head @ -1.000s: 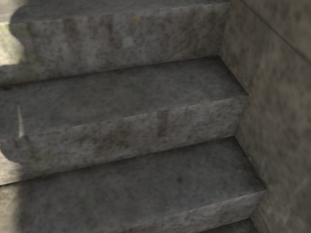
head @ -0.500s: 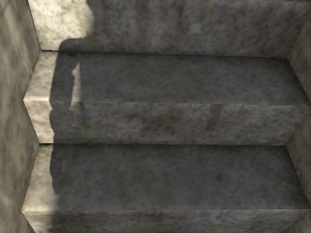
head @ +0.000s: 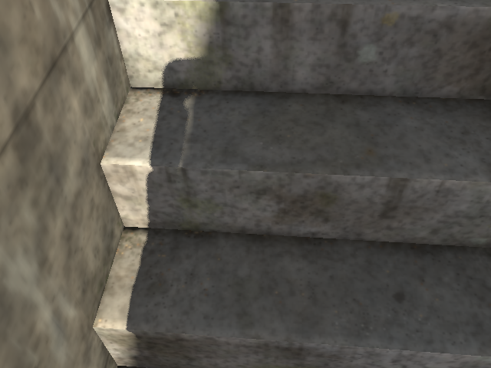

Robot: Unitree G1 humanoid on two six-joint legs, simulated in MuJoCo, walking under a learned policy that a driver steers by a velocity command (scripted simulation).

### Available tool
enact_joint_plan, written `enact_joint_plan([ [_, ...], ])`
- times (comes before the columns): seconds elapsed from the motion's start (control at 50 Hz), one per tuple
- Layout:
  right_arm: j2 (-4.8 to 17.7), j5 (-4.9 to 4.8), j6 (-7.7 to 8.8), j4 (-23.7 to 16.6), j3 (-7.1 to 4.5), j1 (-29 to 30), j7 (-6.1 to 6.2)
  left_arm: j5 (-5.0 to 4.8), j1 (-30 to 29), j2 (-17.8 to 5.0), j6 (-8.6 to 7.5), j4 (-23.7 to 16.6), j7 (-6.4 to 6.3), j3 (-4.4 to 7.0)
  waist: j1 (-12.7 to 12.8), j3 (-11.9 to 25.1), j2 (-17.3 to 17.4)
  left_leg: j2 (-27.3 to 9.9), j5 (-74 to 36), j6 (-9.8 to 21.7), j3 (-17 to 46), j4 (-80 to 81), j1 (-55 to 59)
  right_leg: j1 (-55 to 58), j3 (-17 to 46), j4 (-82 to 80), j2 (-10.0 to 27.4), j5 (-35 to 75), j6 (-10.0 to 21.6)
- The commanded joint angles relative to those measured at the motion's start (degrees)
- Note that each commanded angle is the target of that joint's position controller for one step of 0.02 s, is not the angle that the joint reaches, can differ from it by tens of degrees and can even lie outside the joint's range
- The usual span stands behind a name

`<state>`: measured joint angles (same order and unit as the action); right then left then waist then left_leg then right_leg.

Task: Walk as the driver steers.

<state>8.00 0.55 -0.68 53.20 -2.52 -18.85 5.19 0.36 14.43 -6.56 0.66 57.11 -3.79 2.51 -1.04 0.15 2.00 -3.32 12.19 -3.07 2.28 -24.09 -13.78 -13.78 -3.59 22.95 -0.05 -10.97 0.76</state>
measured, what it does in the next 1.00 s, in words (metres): stands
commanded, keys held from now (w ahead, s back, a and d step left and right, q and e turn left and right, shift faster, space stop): no key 0.04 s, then w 0.06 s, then no key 0.90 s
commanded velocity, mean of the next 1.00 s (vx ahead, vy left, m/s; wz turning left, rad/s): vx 0.03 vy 0.00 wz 0.02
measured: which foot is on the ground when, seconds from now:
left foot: down 0.00-1.00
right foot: down 0.00-1.00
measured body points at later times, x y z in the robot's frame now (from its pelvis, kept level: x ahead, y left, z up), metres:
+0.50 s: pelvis +0.02 -0.01 +0.00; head +0.04 -0.02 +0.45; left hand +0.10 +0.22 -0.14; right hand +0.03 -0.25 -0.15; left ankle +0.00 +0.15 -0.74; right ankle +0.01 -0.11 -0.74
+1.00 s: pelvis +0.01 -0.01 +0.00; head +0.04 -0.02 +0.45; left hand +0.08 +0.22 -0.15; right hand +0.01 -0.24 -0.15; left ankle +0.00 +0.16 -0.74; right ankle +0.01 -0.11 -0.74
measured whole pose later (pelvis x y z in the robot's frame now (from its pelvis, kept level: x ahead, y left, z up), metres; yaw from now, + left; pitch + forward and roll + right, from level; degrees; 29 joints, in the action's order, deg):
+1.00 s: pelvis +0.01 -0.01 +0.00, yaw +0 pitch +3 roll -1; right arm 9.8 0.4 1.5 58.1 -2.8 -18.9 4.8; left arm -0.7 9.2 -7.2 2.3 60.9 -4.6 2.5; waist -1.1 0.8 2.6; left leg -4.9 11.1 -4.1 1.8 -20.3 -12.3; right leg -11.6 -3.9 18.3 -1.1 -9.7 1.4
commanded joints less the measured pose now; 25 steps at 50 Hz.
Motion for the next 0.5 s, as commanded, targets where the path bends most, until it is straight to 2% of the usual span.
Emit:
enact_joint_plan([
  [0.02, 4.3, -0.64, 1.59, 1.3, -0.98, -4.2, -0.21, -0.5, -1.0, -4.0, -0.12, -1.2, -0.55, 0.67, -0.7, 2.1, -2.8, -3.6, -6.4, 2.6, 1.7, 5.1, -3.0, 6.7, 5.7, -5.9, 5.2, 10.0, 0.6],
  [0.04, 4.6, -0.63, 1.72, 2.0, -1.02, -4.4, -0.26, -0.41, -0.9, -4.1, 0.09, -0.8, -0.67, 0.7, -0.6, 2.2, -2.8, -3.7, -6.3, 2.4, 1.7, 5.3, -3.5, 7.6, 5.5, -6.0, 5.2, 10.7, 0.6],
  [0.06, 4.4, -0.71, 1.82, 2.6, -1.03, -4.7, -0.18, -0.31, -0.3, -4.7, 0.22, -0.7, -0.84, 0.99, -0.2, 2.4, -2.8, -3.0, -2.6, 2.8, 1.2, 5.1, -4.4, 8.4, 6.0, -7.1, 5.3, 5.1, 1.0],
  [0.08, 3.7, -0.68, 1.72, 3.0, -0.74, -3.5, -0.33, -1.01, -0.9, -4.9, 0.34, -0.9, -0.94, 0.93, 0.3, 1.5, -2.7, -1.9, 3.3, 3.2, 0.2, 3.6, -5.7, 7.1, 7.5, -9.1, 6.0, -5.9, 2.1],
  [0.1, 3.2, -0.69, 1.56, 2.3, -0.7, -2.7, -0.18, -1.74, -1.4, -6.4, 0.49, -0.9, -0.96, 1.35, 0.6, 0.7, -3.4, -0.9, 8.8, 4.1, -0.8, 0.9, -8.3, 6.3, 9.8, -10.4, 7.0, -17.8, 4.0],
  [0.12, 2.1, -0.41, 1.61, 2.4, -0.32, -2.7, 0.04, -1.7, -2.7, -5.2, 0.65, -1.1, -1.06, 0.9, 0.1, 0.0, -4.7, -1.7, 8.2, 4.3, -0.5, 0.0, -9.6, 5.1, 11.5, -11.6, 8.1, -21.3, 4.7],
  [0.14, 1.6, -0.24, 1.73, 2.8, -0.02, -3.7, 0.16, -1.31, -4.2, -3.7, 0.63, -1.1, -1.01, 0.33, -0.6, -0.8, -5.0, -2.5, 5.8, 4.3, 0.0, 1.3, -8.8, 3.6, 11.3, -11.7, 8.1, -19.2, 4.6],
  [0.18, 3.3, 0.2, 2.17, 3.8, -0.04, -4.8, 0.06, -0.88, -5.2, -2.9, 0.44, -0.3, -0.85, -0.11, -0.7, -2.4, -2.7, -3.2, -0.4, 3.4, 0.6, 4.7, -6.4, 2.9, 8.2, -10.8, 6.2, -7.1, 2.7],
  [0.22, 5.1, -0.06, 2.71, 4.1, -0.25, -4.8, -0.37, -0.95, -4.0, -4.5, -0.01, 0.6, -0.87, 0.19, 0.0, -0.8, -0.8, -3.7, -8.3, 2.2, 1.2, 5.5, -4.9, 6.6, 5.7, -8.1, 4.7, 9.4, 1.3],
  [0.26, 6.4, -0.41, 3.1, 4.5, -0.58, -5.4, -0.81, -1.08, -3.1, -5.5, -0.1, 1.3, -0.9, 0.54, 0.1, 1.9, -0.4, -3.9, -12.9, 1.6, 1.1, 5.1, -3.6, 10.2, 4.8, -6.4, 4.5, 19.9, 1.1],
  [0.32, 6.1, -0.38, 3.1, 5.1, -0.69, -5.7, -0.89, -0.9, -3.7, -5.0, 0.33, 1.3, -0.88, 0.54, -0.1, 3.5, -0.5, -4.1, -13.8, 1.8, 1.0, 5.7, -2.3, 11.8, 4.4, -6.2, 4.6, 22.4, 1.7],
  [0.46, 6.1, -0.12, 2.72, 4.8, -0.89, -4.5, -0.39, -0.84, -5.2, -5.1, 0.68, 1.3, -0.85, 0.82, -0.3, 3.1, -0.8, -4.4, -12.5, 1.8, 0.7, 6.7, -0.8, 10.4, 4.4, -6.9, 4.8, 19.4, 1.4],
  [0.48, 6.1, -0.45, 2.74, 5.0, -0.93, -4.3, -0.35, -0.62, -5.6, -4.8, 0.89, 1.0, -0.9, 0.65, -0.2, 2.6, -0.7, -4.5, -12.8, 1.7, 0.7, 6.6, -0.7, 10.0, 4.2, -6.5, 4.7, 19.3, 1.7],
  [0.5, 6.3, -0.13, 2.69, 4.7, -0.95, -4.4, -0.36, -0.8, -5.0, -5.1, 0.81, 1.2, -0.86, 0.81, -0.2, 3.1, -0.7, -4.4, -12.2, 1.8, 0.6, 6.6, -0.6, 10.2, 4.4, -6.9, 4.9, 18.4, 1.5],
])
Next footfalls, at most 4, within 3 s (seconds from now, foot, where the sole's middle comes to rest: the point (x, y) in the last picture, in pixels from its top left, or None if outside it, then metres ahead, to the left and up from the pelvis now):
2.14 right None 0.27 -0.14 -0.57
2.68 left None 0.32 0.09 -0.57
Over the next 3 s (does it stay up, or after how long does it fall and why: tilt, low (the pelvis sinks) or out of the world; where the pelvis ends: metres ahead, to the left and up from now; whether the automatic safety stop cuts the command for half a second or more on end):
stays up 0.31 -0.03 0.21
